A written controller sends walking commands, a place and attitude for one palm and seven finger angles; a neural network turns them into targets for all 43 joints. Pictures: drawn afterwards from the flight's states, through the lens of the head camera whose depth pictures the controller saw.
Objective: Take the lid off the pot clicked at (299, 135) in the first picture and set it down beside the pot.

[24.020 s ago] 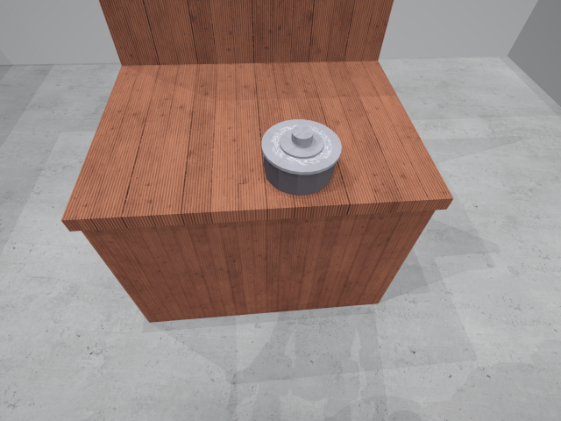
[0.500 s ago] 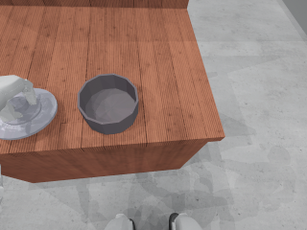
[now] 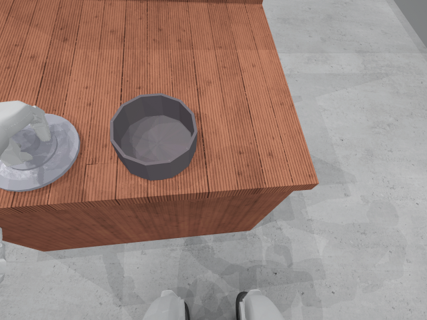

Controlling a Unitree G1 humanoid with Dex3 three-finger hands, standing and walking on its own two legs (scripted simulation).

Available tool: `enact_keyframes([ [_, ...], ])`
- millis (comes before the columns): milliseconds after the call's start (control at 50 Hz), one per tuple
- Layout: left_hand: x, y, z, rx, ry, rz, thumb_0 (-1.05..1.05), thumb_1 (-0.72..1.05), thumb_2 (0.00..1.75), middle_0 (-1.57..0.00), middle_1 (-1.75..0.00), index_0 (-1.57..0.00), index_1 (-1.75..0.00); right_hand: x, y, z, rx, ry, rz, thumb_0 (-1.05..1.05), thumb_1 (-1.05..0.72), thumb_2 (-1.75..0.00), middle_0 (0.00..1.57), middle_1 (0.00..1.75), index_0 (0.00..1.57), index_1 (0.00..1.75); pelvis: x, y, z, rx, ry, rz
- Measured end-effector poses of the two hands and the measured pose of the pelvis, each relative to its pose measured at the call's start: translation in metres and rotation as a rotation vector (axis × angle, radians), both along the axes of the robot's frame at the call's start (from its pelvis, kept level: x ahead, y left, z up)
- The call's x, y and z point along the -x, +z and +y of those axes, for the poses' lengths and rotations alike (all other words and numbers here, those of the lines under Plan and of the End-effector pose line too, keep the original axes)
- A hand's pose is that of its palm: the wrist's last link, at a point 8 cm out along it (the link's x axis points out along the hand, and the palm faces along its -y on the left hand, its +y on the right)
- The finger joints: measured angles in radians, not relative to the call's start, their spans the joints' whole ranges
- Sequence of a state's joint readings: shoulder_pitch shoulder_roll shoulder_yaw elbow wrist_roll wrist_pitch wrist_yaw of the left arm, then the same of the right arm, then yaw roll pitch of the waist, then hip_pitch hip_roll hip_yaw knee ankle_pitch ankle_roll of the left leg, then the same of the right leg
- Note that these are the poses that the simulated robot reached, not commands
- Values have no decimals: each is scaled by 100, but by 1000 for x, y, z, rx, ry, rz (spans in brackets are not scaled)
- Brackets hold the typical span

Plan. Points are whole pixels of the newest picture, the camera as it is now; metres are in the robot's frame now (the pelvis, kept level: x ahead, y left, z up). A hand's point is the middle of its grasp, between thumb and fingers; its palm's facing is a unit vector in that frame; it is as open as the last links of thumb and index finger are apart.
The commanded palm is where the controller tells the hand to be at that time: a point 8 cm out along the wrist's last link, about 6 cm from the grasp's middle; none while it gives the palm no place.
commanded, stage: open the fingers wide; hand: left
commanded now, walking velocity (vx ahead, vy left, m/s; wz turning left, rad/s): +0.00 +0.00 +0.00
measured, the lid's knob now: (24, 142) +0.45 +0.36 -0.02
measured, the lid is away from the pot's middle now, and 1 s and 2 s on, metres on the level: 0.25 0.25 0.25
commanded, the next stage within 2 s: raise the empty hand in 0.98 s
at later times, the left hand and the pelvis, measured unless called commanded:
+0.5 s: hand (12, 149) +0.42 +0.36 +0.00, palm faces -0.47 -0.11 -0.88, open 8.1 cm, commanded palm +0.46 +0.34 +0.05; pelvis -0.01 +0.02 +0.00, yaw +0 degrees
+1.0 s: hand (11, 150) +0.42 +0.36 -0.01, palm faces -0.46 -0.11 -0.88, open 10.9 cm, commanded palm +0.46 +0.33 +0.05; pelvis -0.01 +0.03 +0.00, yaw +0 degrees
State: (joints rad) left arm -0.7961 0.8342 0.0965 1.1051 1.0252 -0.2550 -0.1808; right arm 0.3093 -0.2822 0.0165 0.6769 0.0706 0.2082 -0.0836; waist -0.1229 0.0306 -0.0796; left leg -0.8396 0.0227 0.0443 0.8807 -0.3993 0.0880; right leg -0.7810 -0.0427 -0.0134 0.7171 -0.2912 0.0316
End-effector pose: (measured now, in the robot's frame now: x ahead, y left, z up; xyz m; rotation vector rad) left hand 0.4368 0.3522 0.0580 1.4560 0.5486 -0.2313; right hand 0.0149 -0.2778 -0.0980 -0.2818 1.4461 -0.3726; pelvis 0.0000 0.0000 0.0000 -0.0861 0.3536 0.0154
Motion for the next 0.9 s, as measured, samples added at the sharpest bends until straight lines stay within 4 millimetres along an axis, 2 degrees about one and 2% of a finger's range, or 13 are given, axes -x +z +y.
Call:
enact_keyframes([
  [240, 7, -2, 1, -6, -9, -4, 2, 25, 76, -57, -100, -67, -103, -5, -1, 11, -13, 10, -32, 0, -90, -90, 21, 30, 21, 30, 4, 0, 8, 4, 4, -15],
  [460, 7, -2, 7, -9, -6, -1, 0, 25, 73, -55, -101, -59, -101, 0, 3, 14, 4, 14, -39, 0, -90, -90, 21, 30, 21, 30, 7, -1, 16, 8, 4, -17],
  [680, 7, -2, 12, 0, -8, -4, 0, 15, 65, -46, -99, -44, -96, 10, 4, 21, 6, 1, -15, 0, -90, -90, 21, 30, 21, 30, 7, -1, 23, 14, 4, -19],
  [900, 9, -5, 12, -1, -14, -11, 0, 5, 57, -36, -94, -35, -92, 10, 3, 29, -6, 5, -16, 0, -90, -90, 21, 30, 21, 30, 8, 0, 27, 17, 10, -24],
])
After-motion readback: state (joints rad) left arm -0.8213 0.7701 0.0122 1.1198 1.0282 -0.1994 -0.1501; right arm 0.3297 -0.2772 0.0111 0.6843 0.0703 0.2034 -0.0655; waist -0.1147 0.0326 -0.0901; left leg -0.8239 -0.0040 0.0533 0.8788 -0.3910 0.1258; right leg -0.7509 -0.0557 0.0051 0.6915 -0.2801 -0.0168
